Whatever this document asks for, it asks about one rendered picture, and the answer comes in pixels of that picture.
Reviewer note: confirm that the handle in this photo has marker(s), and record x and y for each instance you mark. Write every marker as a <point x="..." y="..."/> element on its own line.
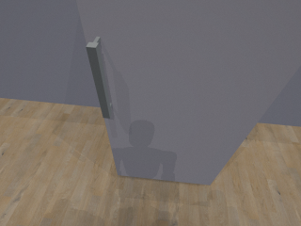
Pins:
<point x="96" y="65"/>

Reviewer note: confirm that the fridge door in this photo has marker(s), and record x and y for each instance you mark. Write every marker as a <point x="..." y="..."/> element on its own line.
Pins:
<point x="189" y="79"/>

